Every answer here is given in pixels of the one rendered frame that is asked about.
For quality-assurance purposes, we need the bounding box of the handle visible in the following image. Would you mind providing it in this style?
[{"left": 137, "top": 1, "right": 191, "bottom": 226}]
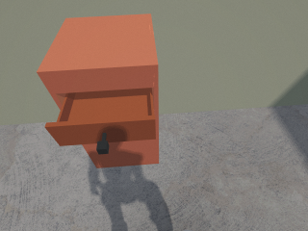
[{"left": 96, "top": 133, "right": 110, "bottom": 155}]

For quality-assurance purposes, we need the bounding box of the cabinet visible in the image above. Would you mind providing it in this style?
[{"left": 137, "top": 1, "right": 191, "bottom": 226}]
[{"left": 37, "top": 13, "right": 159, "bottom": 168}]

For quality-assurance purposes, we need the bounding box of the drawer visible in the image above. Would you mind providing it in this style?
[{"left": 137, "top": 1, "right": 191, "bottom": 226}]
[{"left": 44, "top": 88, "right": 156, "bottom": 146}]

